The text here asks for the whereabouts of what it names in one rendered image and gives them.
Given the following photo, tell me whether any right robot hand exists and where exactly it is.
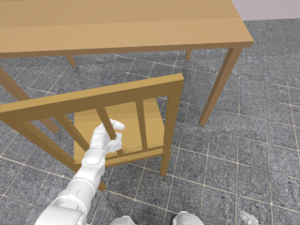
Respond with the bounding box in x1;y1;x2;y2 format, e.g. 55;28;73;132
239;211;261;225

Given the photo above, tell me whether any robot right thigh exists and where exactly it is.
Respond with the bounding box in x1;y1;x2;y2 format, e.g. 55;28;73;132
172;213;204;225

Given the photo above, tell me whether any chair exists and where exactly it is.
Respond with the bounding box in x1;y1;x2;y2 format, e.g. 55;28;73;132
0;73;185;191

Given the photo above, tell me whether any left robot forearm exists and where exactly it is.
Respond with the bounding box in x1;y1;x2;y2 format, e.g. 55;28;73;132
34;147;106;225

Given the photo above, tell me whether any robot left upper arm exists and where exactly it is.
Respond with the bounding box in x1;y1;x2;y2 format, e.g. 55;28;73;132
37;205;87;225

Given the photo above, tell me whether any table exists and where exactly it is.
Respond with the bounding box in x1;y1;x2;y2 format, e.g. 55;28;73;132
0;0;254;133

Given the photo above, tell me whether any left robot hand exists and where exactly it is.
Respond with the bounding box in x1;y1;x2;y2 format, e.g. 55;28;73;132
89;118;125;154

